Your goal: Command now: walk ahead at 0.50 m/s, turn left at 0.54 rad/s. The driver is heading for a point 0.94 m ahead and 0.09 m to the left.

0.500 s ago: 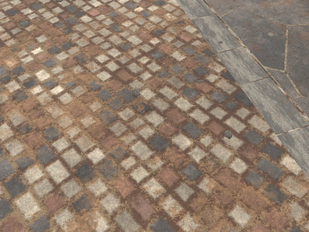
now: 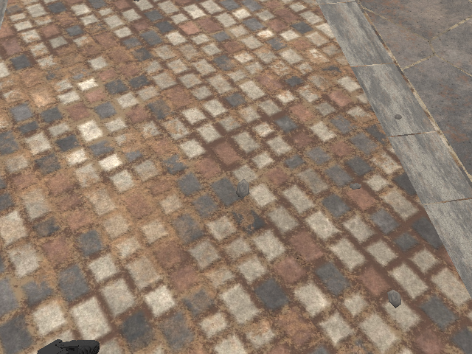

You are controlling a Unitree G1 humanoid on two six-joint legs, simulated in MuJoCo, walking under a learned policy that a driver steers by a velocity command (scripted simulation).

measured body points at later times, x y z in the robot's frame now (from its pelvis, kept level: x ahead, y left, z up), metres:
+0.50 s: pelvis +0.27 -0.02 +0.00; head +0.30 -0.01 +0.45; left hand +0.20 +0.26 -0.12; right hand +0.54 -0.20 -0.09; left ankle +0.37 +0.18 -0.69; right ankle +0.22 -0.15 -0.75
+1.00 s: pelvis +0.52 +0.12 +0.00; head +0.53 +0.12 +0.45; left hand +0.59 +0.41 -0.11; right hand +0.64 -0.14 -0.12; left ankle +0.42 +0.18 -0.75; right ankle +0.72 +0.00 -0.68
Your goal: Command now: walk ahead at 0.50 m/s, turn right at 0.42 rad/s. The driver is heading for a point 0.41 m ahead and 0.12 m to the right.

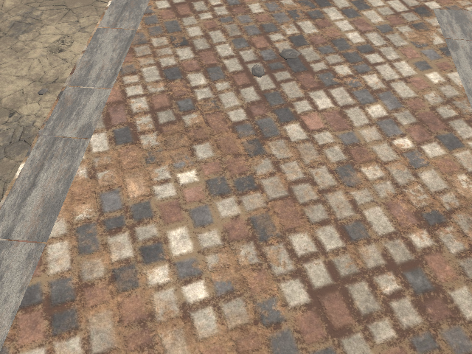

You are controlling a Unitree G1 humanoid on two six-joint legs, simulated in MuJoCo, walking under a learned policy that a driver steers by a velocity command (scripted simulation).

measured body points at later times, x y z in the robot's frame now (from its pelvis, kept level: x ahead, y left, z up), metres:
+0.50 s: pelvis +0.27 -0.07 +0.00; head +0.31 -0.09 +0.45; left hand +0.43 +0.18 -0.11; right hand +0.39 -0.36 -0.10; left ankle +0.46 +0.07 -0.69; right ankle +0.24 -0.13 -0.74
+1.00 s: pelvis +0.40 -0.07 -0.01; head +0.41 -0.08 +0.44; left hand +0.54 +0.17 -0.14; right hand +0.46 -0.34 -0.13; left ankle +0.50 +0.02 -0.74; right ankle +0.34 -0.20 -0.74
